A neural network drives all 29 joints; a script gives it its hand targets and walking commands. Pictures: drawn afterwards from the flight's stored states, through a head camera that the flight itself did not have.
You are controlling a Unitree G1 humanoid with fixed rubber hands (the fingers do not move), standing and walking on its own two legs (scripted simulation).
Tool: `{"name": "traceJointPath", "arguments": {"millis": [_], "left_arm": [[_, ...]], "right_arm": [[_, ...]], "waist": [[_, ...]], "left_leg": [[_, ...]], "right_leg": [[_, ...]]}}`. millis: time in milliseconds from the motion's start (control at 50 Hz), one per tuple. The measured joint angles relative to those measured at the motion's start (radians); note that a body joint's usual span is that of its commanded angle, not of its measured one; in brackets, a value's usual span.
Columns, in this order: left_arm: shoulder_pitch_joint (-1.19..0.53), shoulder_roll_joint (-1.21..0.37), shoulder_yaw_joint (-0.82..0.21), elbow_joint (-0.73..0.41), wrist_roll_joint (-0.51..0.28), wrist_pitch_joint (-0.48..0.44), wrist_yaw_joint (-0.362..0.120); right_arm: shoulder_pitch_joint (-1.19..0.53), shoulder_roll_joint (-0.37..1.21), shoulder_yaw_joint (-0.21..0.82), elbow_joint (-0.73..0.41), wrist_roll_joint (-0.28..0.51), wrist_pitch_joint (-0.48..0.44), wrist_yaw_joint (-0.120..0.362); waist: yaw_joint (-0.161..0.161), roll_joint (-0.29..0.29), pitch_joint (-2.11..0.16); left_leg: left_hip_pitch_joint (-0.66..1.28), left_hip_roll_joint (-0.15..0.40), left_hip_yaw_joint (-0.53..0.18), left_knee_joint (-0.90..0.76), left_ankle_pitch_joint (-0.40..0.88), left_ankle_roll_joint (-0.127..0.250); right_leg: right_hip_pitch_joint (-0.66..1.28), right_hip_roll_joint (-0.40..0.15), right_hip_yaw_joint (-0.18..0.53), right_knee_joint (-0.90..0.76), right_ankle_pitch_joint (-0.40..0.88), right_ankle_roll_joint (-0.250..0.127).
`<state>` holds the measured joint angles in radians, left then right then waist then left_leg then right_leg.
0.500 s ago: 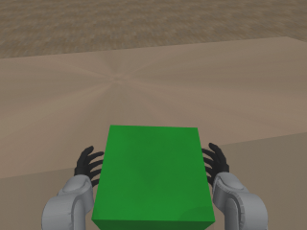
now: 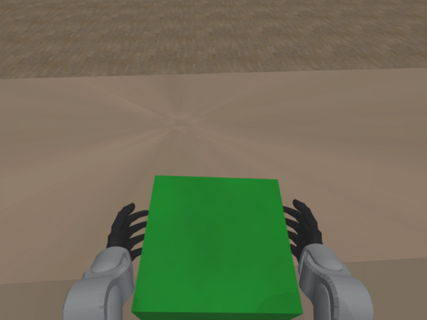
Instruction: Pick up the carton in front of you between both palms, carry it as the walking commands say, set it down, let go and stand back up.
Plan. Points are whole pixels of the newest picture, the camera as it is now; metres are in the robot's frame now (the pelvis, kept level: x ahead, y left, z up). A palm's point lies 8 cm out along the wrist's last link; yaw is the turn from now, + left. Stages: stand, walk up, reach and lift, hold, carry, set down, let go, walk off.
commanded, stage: carry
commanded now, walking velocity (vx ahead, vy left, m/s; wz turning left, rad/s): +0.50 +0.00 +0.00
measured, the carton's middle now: (212, 260) +0.24 +0.01 +0.01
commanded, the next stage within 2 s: none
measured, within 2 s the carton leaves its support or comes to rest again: neither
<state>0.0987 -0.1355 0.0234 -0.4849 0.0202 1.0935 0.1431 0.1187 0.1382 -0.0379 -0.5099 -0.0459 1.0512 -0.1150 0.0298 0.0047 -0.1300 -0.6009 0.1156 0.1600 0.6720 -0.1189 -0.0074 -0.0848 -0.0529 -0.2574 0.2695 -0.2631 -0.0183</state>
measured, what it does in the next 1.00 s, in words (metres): walks ahead: left foot, then right foot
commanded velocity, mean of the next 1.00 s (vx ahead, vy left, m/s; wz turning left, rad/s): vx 0.50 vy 0.00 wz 0.00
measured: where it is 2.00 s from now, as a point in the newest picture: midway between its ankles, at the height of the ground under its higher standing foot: (217, 169)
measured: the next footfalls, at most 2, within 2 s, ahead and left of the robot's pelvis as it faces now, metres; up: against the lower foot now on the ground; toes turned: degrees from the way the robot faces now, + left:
left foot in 0.14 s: +0.27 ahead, +0.13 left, +0.00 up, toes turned +12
right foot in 0.60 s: +0.58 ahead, -0.09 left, -0.01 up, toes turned -10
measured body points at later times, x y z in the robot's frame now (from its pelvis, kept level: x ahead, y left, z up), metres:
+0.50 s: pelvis +0.33 +0.02 -0.01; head +0.33 +0.02 +0.44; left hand +0.63 +0.17 +0.08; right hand +0.62 -0.15 +0.08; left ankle +0.24 +0.12 -0.75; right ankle +0.47 -0.11 -0.71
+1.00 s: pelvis +0.68 -0.03 -0.03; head +0.75 -0.04 +0.41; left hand +1.02 +0.12 +0.05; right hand +1.02 -0.19 +0.05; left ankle +0.79 +0.07 -0.75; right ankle +0.55 -0.08 -0.75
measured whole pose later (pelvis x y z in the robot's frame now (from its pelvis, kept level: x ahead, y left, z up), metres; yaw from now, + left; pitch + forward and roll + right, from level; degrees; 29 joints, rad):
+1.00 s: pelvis +0.68 -0.03 -0.03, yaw -1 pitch +7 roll +0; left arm -0.34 -0.17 0.19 -0.22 0.02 0.92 0.16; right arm -0.31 0.16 -0.25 -0.27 -0.04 0.89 -0.19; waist 0.05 0.00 0.01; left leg -0.59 0.02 0.11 0.58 0.04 0.05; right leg -0.16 0.02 -0.18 0.55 -0.34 -0.11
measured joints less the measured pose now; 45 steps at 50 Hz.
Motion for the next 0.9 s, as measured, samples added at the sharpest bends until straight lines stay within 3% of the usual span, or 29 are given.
{"name": "traceJointPath", "arguments": {"millis": [100,140,180,240,280,360,440,540,600,620,660,720,800,900], "left_arm": [[0.014,0.001,-0.013,-0.045,-0.002,0.018,-0.001],[0.013,0.002,-0.007,-0.068,0.0,0.033,0.0],[-0.001,0.002,0.016,-0.059,-0.002,0.048,0.005],[-0.02,-0.002,0.038,-0.051,-0.015,0.062,0.014],[-0.028,0.001,0.03,-0.057,-0.018,0.055,0.014],[-0.068,0.006,0.025,-0.022,-0.009,0.016,0.026],[-0.174,0.009,0.073,0.097,0.027,-0.019,0.056],[-0.33,0.019,0.157,0.261,0.029,-0.052,0.076],[-0.435,0.024,0.19,0.362,0.021,-0.075,0.073],[-0.475,0.02,0.198,0.404,0.026,-0.091,0.072],[-0.542,0.02,0.208,0.469,0.032,-0.104,0.072],[-0.549,0.001,0.234,0.492,0.003,-0.121,0.049],[-0.507,-0.03,0.253,0.441,-0.009,-0.148,0.03],[-0.46,-0.046,0.224,0.329,-0.006,-0.179,0.014]], "right_arm": [[0.015,0.0,-0.001,-0.053,0.02,0.025,-0.014],[0.003,-0.001,0.002,-0.057,0.033,0.036,-0.022],[-0.025,-0.002,0.006,-0.017,0.044,0.037,-0.032],[-0.046,-0.003,0.004,0.004,0.059,0.044,-0.045],[-0.043,-0.002,-0.003,-0.014,0.066,0.037,-0.047],[-0.08,-0.007,-0.019,0.001,0.064,0.013,-0.046],[-0.207,-0.012,-0.043,0.126,0.047,0.0,-0.054],[-0.388,0.008,-0.112,0.301,0.024,-0.023,-0.082],[-0.483,0.0,-0.156,0.381,0.003,-0.041,-0.099],[-0.517,-0.014,-0.17,0.414,-0.004,-0.053,-0.105],[-0.566,-0.036,-0.193,0.472,-0.015,-0.075,-0.113],[-0.584,-0.022,-0.234,0.505,-0.021,-0.1,-0.109],[-0.549,0.033,-0.278,0.456,-0.018,-0.13,-0.089],[-0.477,0.042,-0.24,0.338,-0.002,-0.173,-0.078]], "waist": [[-0.016,-0.019,-0.03],[-0.021,-0.035,-0.032],[-0.042,-0.069,-0.024],[-0.062,-0.046,0.009],[-0.07,-0.03,0.032],[-0.087,-0.005,0.044],[-0.096,-0.004,0.038],[-0.082,0.001,0.031],[-0.053,0.019,0.031],[-0.031,0.038,0.044],[0.006,0.019,0.084],[0.025,0.013,0.134],[0.019,0.009,0.169],[0.013,-0.007,0.176]], "left_leg": [[0.06,-0.019,0.06,-0.144,0.036,0.01],[0.106,-0.039,0.087,-0.164,0.03,0.047],[0.102,-0.056,0.111,-0.071,-0.035,0.084],[0.153,-0.05,0.114,-0.085,-0.104,0.079],[0.211,-0.052,0.111,-0.146,-0.105,0.071],[0.327,-0.057,0.093,-0.246,-0.122,0.061],[0.438,-0.066,0.077,-0.287,-0.175,0.039],[0.556,-0.064,0.06,-0.273,-0.288,-0.006],[0.57,-0.032,0.034,-0.143,-0.409,-0.034],[0.529,-0.001,0.018,-0.019,-0.42,-0.022],[0.39,-0.034,-0.076,0.311,-0.399,0.003],[0.193,-0.066,-0.146,0.575,-0.345,0.038],[0.021,-0.066,-0.135,0.525,-0.256,0.06],[-0.062,-0.065,-0.101,0.279,-0.127,0.064]], "right_leg": [[0.126,-0.014,0.013,0.021,-0.129,0.049],[0.141,-0.041,0.03,0.12,-0.222,0.068],[0.044,-0.088,0.08,0.397,-0.243,0.057],[-0.202,-0.042,0.172,0.844,-0.207,0.023],[-0.328,-0.026,0.171,0.926,-0.159,0.007],[-0.483,-0.03,0.154,0.788,-0.062,-0.01],[-0.553,-0.047,0.15,0.586,0.063,-0.021],[-0.532,-0.039,0.102,0.375,0.181,-0.032],[-0.463,-0.003,0.064,0.314,0.145,-0.053],[-0.471,0.01,0.049,0.362,0.14,-0.076],[-0.485,-0.004,0.038,0.432,0.232,-0.135],[-0.429,0.012,0.035,0.417,0.178,-0.143],[-0.332,0.032,0.036,0.328,0.131,-0.129],[-0.219,0.047,0.058,0.262,0.06,-0.115]]}}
